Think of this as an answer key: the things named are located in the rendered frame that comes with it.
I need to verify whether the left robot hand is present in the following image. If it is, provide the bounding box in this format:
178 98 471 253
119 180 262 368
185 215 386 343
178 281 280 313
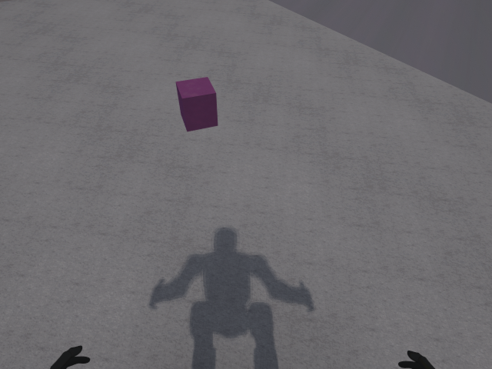
50 346 90 369

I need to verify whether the right robot hand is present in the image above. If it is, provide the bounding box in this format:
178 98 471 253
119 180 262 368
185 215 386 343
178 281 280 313
398 351 435 369

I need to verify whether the carton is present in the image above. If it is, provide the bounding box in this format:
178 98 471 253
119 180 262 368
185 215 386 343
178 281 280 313
176 77 218 131

